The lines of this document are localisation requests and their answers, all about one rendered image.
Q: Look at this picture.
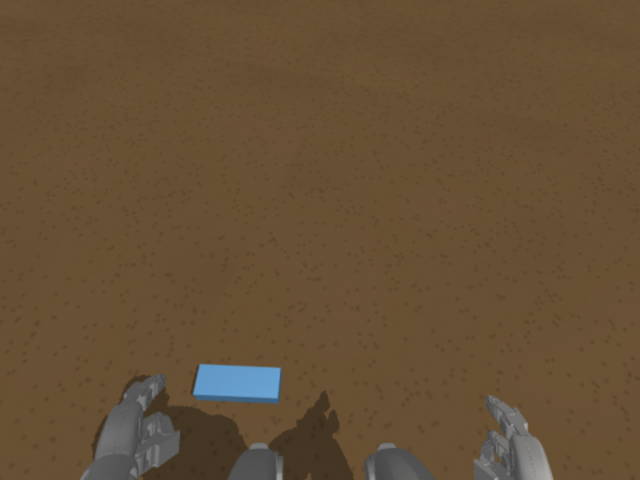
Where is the right robot hand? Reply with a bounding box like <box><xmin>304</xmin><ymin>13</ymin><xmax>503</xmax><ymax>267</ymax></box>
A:
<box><xmin>473</xmin><ymin>395</ymin><xmax>554</xmax><ymax>480</ymax></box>

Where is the left robot hand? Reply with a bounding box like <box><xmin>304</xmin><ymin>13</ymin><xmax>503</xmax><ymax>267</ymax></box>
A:
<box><xmin>94</xmin><ymin>374</ymin><xmax>180</xmax><ymax>476</ymax></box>

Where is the carton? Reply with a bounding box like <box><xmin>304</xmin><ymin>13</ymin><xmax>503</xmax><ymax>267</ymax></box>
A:
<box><xmin>193</xmin><ymin>364</ymin><xmax>282</xmax><ymax>404</ymax></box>

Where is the left robot arm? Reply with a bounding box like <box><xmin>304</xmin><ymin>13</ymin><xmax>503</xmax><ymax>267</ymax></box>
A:
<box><xmin>80</xmin><ymin>453</ymin><xmax>139</xmax><ymax>480</ymax></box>

